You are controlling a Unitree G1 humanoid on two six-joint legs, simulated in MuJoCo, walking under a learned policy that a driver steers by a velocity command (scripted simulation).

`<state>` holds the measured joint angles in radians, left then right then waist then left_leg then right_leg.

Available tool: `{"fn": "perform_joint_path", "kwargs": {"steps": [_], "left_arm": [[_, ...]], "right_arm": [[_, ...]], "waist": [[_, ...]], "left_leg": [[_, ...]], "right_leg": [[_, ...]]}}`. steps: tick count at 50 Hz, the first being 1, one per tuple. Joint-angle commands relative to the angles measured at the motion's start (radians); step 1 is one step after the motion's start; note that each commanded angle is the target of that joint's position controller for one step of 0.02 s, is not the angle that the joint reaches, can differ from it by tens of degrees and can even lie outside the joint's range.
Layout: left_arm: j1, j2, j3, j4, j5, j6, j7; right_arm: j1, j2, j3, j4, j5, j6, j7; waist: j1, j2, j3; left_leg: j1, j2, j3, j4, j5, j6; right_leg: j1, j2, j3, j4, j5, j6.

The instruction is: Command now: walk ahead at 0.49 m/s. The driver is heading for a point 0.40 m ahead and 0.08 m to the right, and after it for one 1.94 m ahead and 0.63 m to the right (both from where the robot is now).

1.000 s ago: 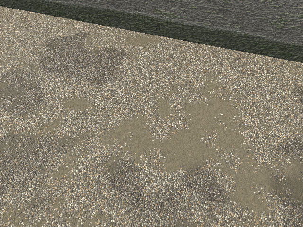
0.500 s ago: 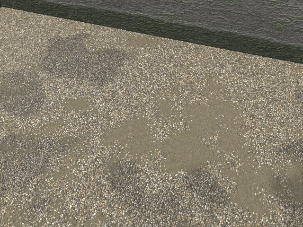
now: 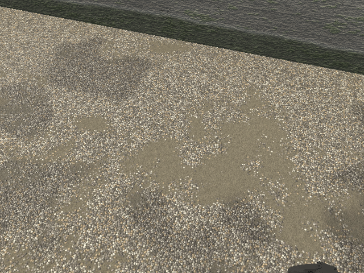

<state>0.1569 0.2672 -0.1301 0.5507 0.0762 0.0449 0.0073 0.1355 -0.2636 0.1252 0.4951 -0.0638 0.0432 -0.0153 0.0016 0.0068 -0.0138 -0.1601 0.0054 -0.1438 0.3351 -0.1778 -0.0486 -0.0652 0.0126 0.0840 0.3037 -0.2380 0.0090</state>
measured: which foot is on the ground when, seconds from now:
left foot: down 0.00-1.00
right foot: down 0.00-1.00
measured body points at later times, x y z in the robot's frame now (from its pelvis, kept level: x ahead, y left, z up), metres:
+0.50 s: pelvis +0.02 -0.01 +0.00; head +0.01 -0.01 +0.45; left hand +0.10 +0.25 -0.11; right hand +0.12 -0.25 -0.11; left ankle +0.00 +0.15 -0.75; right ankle -0.05 -0.13 -0.75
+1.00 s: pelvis +0.01 -0.01 +0.00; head +0.02 -0.01 +0.45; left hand +0.06 +0.24 -0.13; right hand +0.10 -0.26 -0.12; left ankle +0.00 +0.15 -0.75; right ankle -0.05 -0.13 -0.75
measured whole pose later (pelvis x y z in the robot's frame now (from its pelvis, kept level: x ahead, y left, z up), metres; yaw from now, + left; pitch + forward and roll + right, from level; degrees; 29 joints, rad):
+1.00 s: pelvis +0.01 -0.01 +0.00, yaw +0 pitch +1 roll +0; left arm 0.37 0.24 -0.06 0.77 0.01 0.07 0.05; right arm 0.32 -0.25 0.04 0.71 -0.01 0.05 -0.04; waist 0.00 0.01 -0.02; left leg -0.13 0.02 -0.15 0.28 -0.17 -0.06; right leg -0.01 0.02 0.08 0.20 -0.21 -0.01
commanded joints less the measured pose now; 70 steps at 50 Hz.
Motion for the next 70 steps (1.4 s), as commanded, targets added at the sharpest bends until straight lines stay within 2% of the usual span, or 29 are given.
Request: {"fn": "perform_joint_path", "kwargs": {"steps": [1, 5, 9, 13, 22, 25, 34, 35, 37, 38, 40, 42, 55, 58, 70], "left_arm": [[-0.062, 0.098, 0.028, -0.097, -0.003, -0.021, -0.003], [-0.047, 0.102, 0.029, -0.095, -0.007, -0.025, -0.009], [0.025, 0.126, 0.048, -0.049, -0.028, -0.018, -0.012], [0.068, 0.123, 0.064, -0.012, -0.043, -0.013, -0.01], [0.144, 0.112, 0.084, 0.052, -0.052, 0.002, 0.012], [0.172, 0.11, 0.085, 0.074, -0.059, -0.003, 0.021], [0.226, 0.098, 0.093, 0.126, -0.061, 0.009, 0.031], [0.212, 0.121, 0.097, 0.107, -0.075, 0.008, 0.027], [0.228, 0.118, 0.097, 0.117, -0.071, 0.013, 0.028], [0.246, 0.086, 0.093, 0.141, -0.055, 0.017, 0.034], [0.24, 0.075, 0.092, 0.145, -0.059, 0.021, 0.034], [0.242, 0.081, 0.097, 0.153, -0.062, 0.019, 0.034], [0.28, 0.062, 0.101, 0.202, -0.063, 0.023, 0.048], [0.294, 0.058, 0.104, 0.218, -0.059, 0.031, 0.045], [0.336, 0.037, 0.102, 0.281, -0.064, 0.031, 0.052]], "right_arm": [[-0.076, -0.099, -0.03, -0.095, 0.001, -0.013, -0.004], [-0.062, -0.103, -0.03, -0.085, 0.001, -0.008, -0.004], [0.005, -0.125, -0.048, -0.031, 0.019, -0.003, 0.0], [0.047, -0.124, -0.064, 0.011, 0.031, 0.001, -0.001], [0.126, -0.114, -0.086, 0.069, 0.041, -0.005, -0.009], [0.142, -0.116, -0.087, 0.086, 0.042, -0.007, -0.023], [0.183, -0.104, -0.095, 0.123, 0.047, -0.004, -0.029], [0.166, -0.128, -0.101, 0.105, 0.06, -0.007, -0.029], [0.176, -0.123, -0.102, 0.108, 0.057, -0.008, -0.033], [0.196, -0.093, -0.097, 0.13, 0.042, -0.004, -0.033], [0.193, -0.087, -0.098, 0.136, 0.045, 0.002, -0.03], [0.192, -0.095, -0.103, 0.14, 0.05, 0.002, -0.03], [0.228, -0.085, -0.114, 0.189, 0.058, -0.007, -0.029], [0.253, -0.074, -0.115, 0.206, 0.06, -0.004, -0.021], [0.302, -0.058, -0.123, 0.265, 0.062, -0.004, -0.025]], "waist": [[-0.001, 0.002, -0.069], [-0.005, 0.004, -0.079], [-0.006, 0.009, -0.048], [-0.007, 0.006, -0.004], [-0.004, -0.007, -0.019], [-0.004, -0.015, -0.026], [-0.004, -0.006, -0.005], [0.002, -0.012, -0.003], [0.001, -0.01, -0.047], [-0.004, -0.002, -0.058], [-0.003, -0.001, 0.004], [-0.003, -0.005, 0.03], [0.002, -0.006, 0.03], [0.003, 0.003, 0.042], [0.004, -0.005, 0.062]], "left_leg": [[0.004, 0.057, -0.037, -0.024, 0.232, 0.029], [0.012, 0.065, -0.047, -0.034, 0.23, 0.034], [0.017, 0.068, -0.054, -0.062, 0.18, 0.056], [-0.002, 0.061, -0.05, -0.081, 0.107, 0.069], [0.01, 0.051, -0.031, -0.061, 0.224, 0.069], [0.017, 0.046, -0.021, -0.06, 0.257, 0.062], [0.012, 0.04, -0.003, -0.063, 0.268, 0.055], [0.013, 0.05, -0.012, -0.056, 0.404, 0.048], [0.041, 0.051, -0.004, -0.049, 0.444, 0.044], [0.045, 0.041, 0.008, -0.057, 0.29, 0.05], [0.006, 0.039, 0.005, -0.075, 0.211, 0.054], [-0.006, 0.041, 0.004, -0.079, 0.201, 0.054], [-0.007, 0.039, 0.008, -0.091, 0.207, 0.059], [-0.007, 0.04, 0.007, -0.093, 0.197, 0.063], [-0.009, 0.034, 0.014, -0.107, 0.187, 0.06]], "right_leg": [[0.017, -0.07, 0.066, -0.021, 0.211, -0.031], [0.013, -0.075, 0.071, -0.027, 0.197, -0.033], [0.019, -0.079, 0.074, -0.058, 0.144, -0.049], [0.009, -0.074, 0.067, -0.082, 0.093, -0.064], [0.047, -0.065, 0.054, -0.065, 0.288, -0.065], [0.067, -0.063, 0.048, -0.066, 0.366, -0.064], [0.081, -0.057, 0.042, -0.078, 0.421, -0.064], [0.084, -0.067, 0.049, -0.078, 0.549, -0.059], [0.114, -0.07, 0.045, -0.071, 0.595, -0.059], [0.117, -0.058, 0.038, -0.076, 0.447, -0.064], [0.076, -0.054, 0.039, -0.097, 0.351, -0.065], [0.056, -0.053, 0.038, -0.102, 0.333, -0.063], [0.058, -0.05, 0.031, -0.104, 0.313, -0.059], [0.044, -0.046, 0.031, -0.103, 0.268, -0.057], [0.035, -0.043, 0.023, -0.106, 0.261, -0.053]]}}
